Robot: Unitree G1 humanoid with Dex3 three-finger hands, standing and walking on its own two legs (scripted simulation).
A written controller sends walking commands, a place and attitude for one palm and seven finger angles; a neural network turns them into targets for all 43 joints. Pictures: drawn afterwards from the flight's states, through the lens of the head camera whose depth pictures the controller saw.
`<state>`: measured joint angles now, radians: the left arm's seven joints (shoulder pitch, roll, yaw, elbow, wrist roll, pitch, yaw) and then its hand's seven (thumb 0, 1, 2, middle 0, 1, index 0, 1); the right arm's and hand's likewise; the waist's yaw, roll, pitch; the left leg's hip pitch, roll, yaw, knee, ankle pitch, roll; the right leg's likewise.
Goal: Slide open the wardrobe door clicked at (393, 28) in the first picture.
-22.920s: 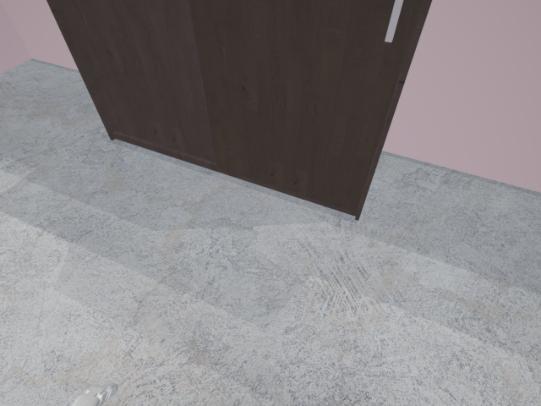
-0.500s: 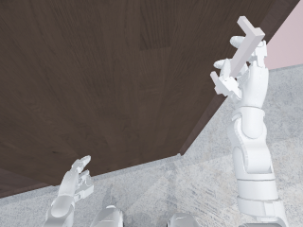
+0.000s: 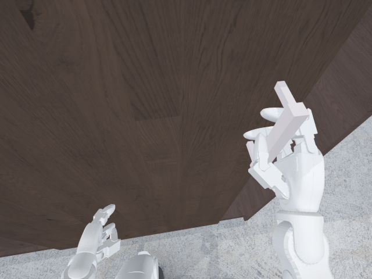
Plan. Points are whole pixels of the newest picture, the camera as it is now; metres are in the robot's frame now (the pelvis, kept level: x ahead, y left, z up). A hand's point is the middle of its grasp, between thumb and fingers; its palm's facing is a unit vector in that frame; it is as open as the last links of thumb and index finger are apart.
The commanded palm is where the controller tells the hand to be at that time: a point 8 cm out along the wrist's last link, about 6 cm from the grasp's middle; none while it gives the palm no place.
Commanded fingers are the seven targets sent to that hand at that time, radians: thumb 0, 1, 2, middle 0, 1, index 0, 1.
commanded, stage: step sideways, sliding the door along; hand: right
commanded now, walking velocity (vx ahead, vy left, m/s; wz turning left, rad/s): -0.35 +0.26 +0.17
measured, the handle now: (268, 134) +0.31 -0.14 +0.17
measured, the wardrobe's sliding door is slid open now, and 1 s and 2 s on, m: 0.15 0.24 0.28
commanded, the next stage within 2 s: none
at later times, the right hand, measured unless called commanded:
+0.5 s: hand (219, 173) +0.25 -0.06 +0.17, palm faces +0.03 +1.00 -0.07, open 6.2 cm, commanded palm +0.23 -0.07 +0.17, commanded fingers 0.00 -0.90 -0.90 0.45 1.40 0.45 1.40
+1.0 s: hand (187, 174) +0.25 -0.01 +0.17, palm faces +0.14 +0.99 -0.01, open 6.1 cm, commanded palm +0.22 +0.00 +0.18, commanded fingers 0.00 -0.90 -0.90 0.45 1.40 0.45 1.40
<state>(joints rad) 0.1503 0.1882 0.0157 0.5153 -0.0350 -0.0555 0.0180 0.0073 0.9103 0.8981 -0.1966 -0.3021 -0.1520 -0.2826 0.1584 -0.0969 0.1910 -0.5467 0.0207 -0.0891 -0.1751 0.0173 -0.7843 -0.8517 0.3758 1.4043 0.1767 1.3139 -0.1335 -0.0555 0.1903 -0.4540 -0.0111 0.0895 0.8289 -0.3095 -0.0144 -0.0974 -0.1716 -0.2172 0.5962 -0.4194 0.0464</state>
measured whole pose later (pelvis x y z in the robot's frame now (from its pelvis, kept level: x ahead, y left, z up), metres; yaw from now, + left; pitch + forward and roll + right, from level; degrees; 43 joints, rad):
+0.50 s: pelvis -0.07 +0.03 +0.00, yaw +9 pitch -3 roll +2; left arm 0.08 0.16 -0.02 0.54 -0.02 -0.02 -0.02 0.01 0.91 0.90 -0.20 -0.30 -0.20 -0.30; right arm -0.07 -0.13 0.04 -0.27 0.05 -0.01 -0.18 0.02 -0.79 -0.83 0.43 1.40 0.19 1.35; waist -0.09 -0.08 0.13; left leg -0.34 -0.03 0.02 0.82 -0.43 -0.02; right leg -0.30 -0.22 -0.12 0.58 -0.22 0.08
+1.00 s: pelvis -0.14 +0.09 -0.01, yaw +6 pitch -4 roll +1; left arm 0.13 0.23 0.02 0.64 -0.05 -0.03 0.02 0.01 0.91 0.90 -0.20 -0.30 -0.20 -0.30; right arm -0.42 -0.13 -0.04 0.09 0.09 0.03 -0.23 0.03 -0.82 -0.85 0.31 1.40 0.18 1.34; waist -0.07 -0.04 0.14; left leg -0.28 -0.05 0.11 0.63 -0.29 0.08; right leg -0.32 -0.17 0.05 0.57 -0.17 0.07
